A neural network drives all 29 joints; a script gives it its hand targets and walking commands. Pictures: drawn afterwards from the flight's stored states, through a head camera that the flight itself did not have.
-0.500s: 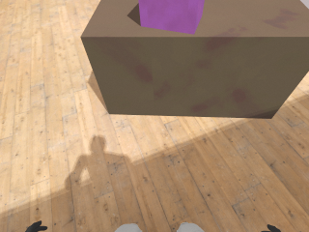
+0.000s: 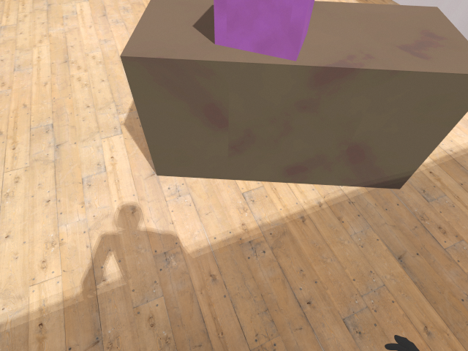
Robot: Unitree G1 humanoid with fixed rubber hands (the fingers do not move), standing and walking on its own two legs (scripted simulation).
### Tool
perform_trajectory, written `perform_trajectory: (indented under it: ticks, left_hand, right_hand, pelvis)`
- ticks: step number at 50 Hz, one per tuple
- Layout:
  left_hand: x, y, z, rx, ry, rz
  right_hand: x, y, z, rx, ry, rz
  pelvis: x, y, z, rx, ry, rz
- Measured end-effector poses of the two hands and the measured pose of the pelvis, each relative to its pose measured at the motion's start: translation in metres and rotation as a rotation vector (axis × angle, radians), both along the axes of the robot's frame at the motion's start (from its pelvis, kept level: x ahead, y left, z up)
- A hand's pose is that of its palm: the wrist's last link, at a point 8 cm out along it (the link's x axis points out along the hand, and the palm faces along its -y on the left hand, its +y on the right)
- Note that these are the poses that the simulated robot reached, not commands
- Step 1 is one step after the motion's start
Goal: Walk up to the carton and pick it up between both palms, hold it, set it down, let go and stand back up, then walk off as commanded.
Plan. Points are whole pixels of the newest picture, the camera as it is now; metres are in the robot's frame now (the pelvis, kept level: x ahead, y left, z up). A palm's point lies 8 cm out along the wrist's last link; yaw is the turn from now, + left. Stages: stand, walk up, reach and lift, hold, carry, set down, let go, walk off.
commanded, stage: walk off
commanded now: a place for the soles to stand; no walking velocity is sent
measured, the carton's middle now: (266, 5) +1.15 -0.13 +0.04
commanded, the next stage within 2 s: stand in 0.42 s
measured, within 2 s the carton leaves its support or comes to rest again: neither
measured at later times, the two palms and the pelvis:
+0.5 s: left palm out of the picture +0.09 +0.31 -0.08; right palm out of the picture +0.10 -0.32 -0.09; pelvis +0.00 -0.01 +0.00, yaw +0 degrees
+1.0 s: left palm out of the picture +0.07 +0.31 -0.08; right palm out of the picture +0.09 -0.32 -0.09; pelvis -0.01 -0.01 +0.01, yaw +0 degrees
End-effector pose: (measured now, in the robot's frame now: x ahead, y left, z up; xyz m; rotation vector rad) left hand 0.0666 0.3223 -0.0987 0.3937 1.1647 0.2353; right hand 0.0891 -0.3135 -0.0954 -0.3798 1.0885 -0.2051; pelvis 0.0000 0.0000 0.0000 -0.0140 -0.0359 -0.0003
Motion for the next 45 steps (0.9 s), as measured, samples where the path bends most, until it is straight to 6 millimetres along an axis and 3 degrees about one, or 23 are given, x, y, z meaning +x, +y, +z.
perform_trajectory:
  ticks: [6, 11, 34, 45]
  left_hand:
    - [0.027, -0.007, 0.009, 0.007, -0.086, -0.017]
    - [0.036, -0.01, 0.014, 0.011, -0.125, -0.025]
    - [0.027, -0.009, 0.017, 0.009, -0.071, 0.014]
    - [0.016, -0.009, 0.018, 0.006, -0.064, 0.027]
  right_hand:
    - [0.004, -0.005, 0.001, 0.009, -0.034, 0.001]
    - [0.004, -0.007, 0.001, 0.013, -0.048, 0.001]
    - [0.013, -0.005, 0.008, 0.029, -0.07, 0.031]
    - [0.005, -0.002, 0.009, 0.034, -0.079, 0.043]
  pelvis:
    - [-0.001, -0.006, 0.0, 0.008, -0.004, 0.0]
    - [-0.003, -0.009, 0.001, 0.013, -0.008, 0.0]
    - [0.0, -0.012, 0.008, 0.02, 0.029, 0.002]
    - [-0.01, -0.013, 0.01, 0.022, 0.027, 0.003]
